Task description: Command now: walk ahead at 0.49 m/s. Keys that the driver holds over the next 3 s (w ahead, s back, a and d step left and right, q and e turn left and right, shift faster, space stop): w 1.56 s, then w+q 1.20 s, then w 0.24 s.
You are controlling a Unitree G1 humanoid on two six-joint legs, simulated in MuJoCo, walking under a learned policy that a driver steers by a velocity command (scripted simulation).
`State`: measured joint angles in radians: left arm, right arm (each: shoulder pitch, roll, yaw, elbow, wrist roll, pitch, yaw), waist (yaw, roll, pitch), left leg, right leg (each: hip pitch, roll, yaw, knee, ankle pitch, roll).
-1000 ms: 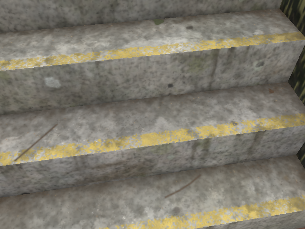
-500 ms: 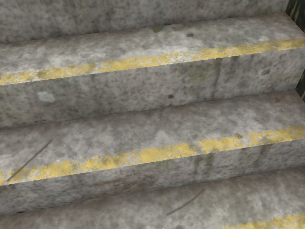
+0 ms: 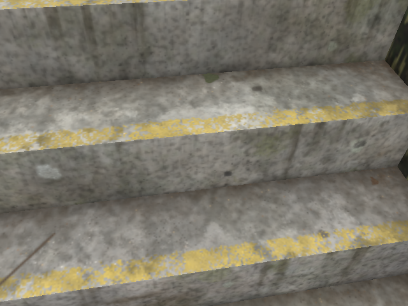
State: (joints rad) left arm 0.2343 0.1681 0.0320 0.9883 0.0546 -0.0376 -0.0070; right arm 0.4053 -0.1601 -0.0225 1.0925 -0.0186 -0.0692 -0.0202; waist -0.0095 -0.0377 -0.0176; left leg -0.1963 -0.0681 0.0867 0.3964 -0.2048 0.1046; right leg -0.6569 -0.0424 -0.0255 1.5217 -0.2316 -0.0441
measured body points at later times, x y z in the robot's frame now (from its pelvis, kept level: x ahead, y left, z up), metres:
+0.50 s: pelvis +0.19 -0.12 +0.04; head +0.24 -0.13 +0.49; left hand +0.47 +0.02 -0.02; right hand +0.13 -0.36 -0.11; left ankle +0.03 +0.06 -0.66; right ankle +0.32 -0.23 -0.53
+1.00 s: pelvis +0.41 -0.17 +0.23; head +0.45 -0.20 +0.68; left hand +0.22 +0.00 +0.12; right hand +0.68 -0.24 +0.15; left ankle +0.53 -0.09 -0.27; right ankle +0.32 -0.23 -0.53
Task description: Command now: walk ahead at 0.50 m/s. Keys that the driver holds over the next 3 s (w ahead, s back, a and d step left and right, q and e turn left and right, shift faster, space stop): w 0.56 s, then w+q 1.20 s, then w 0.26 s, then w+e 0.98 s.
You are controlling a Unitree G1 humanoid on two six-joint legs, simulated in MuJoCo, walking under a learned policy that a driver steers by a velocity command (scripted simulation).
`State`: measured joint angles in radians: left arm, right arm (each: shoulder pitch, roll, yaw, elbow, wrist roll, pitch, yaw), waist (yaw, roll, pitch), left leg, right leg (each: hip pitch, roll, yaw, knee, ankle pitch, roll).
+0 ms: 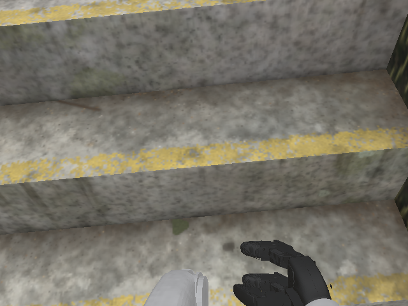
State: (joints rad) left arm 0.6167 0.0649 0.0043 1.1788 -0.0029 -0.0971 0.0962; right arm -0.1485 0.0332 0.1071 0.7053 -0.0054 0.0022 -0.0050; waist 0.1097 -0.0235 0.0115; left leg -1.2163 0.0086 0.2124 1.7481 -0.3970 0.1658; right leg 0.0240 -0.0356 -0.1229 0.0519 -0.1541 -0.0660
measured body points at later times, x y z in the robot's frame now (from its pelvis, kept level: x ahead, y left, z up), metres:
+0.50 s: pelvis +0.24 -0.02 +0.21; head +0.31 -0.02 +0.65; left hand +0.53 +0.10 +0.15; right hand +0.13 -0.23 +0.08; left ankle +0.13 +0.07 -0.54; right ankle +0.40 -0.13 -0.33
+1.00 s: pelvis +0.50 +0.01 +0.44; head +0.57 +0.00 +0.88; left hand +0.41 +0.25 +0.32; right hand +0.81 -0.08 +0.37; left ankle +0.63 +0.10 -0.11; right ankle +0.42 -0.13 -0.32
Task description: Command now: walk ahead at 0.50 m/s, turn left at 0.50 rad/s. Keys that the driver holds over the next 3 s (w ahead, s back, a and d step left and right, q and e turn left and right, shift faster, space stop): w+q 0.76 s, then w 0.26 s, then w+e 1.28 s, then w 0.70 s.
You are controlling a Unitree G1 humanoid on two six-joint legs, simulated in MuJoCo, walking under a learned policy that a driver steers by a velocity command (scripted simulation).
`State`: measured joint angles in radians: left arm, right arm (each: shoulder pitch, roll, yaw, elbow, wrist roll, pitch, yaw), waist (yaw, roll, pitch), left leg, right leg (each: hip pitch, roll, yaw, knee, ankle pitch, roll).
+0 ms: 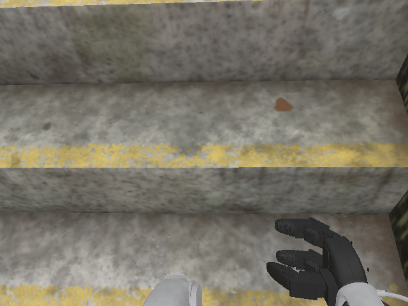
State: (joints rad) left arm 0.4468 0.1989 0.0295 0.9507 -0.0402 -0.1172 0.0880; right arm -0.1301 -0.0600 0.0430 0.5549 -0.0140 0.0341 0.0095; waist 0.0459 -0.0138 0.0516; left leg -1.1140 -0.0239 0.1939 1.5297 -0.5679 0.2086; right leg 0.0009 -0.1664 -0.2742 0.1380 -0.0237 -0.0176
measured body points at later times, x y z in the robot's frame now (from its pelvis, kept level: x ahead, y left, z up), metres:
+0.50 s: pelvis +0.25 +0.05 +0.25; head +0.32 +0.08 +0.69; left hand +0.51 +0.24 +0.19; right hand +0.30 -0.21 +0.12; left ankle +0.13 +0.08 -0.45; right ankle +0.38 +0.00 -0.36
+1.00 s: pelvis +0.44 +0.21 +0.38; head +0.48 +0.22 +0.82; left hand +0.27 +0.40 +0.25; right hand +0.74 +0.17 +0.29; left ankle +0.42 +0.39 -0.16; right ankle +0.38 -0.01 -0.36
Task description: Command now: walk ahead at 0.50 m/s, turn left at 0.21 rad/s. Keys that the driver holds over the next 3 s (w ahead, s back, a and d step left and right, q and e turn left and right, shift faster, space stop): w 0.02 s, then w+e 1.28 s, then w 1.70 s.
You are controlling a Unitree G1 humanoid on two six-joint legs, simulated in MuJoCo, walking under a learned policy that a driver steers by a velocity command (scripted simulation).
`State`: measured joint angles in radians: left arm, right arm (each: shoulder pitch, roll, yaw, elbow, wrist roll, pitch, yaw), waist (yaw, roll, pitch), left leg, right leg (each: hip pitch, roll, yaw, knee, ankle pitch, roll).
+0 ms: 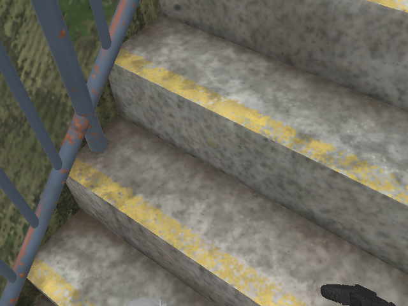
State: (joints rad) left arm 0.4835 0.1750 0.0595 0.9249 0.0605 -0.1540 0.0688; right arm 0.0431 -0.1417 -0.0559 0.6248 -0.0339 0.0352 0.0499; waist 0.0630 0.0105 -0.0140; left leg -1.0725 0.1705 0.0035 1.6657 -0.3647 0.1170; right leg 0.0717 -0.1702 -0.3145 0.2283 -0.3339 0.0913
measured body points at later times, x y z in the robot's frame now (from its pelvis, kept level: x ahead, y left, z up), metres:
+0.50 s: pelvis +0.24 +0.09 +0.03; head +0.35 -0.02 +0.46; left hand +0.70 +0.12 +0.00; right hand +0.01 -0.20 -0.06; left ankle +0.16 +0.30 -0.24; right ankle -0.08 +0.12 -0.69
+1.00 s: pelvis +0.45 +0.01 +0.35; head +0.52 -0.03 +0.80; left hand +0.80 -0.09 +0.31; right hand +0.27 -0.18 +0.23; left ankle +0.43 +0.17 -0.13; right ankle +0.31 -0.03 -0.31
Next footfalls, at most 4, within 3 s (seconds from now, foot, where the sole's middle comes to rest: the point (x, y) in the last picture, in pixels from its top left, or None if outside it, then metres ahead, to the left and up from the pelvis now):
0.42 right None -0.07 0.10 -0.74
0.60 left None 0.25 0.18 -0.55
0.86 right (256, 300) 0.35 -0.05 -0.35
1.18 left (250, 118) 0.67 -0.02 -0.14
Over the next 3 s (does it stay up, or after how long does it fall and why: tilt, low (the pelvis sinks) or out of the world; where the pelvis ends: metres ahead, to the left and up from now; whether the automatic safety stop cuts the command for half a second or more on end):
stays up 1.26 -0.46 1.23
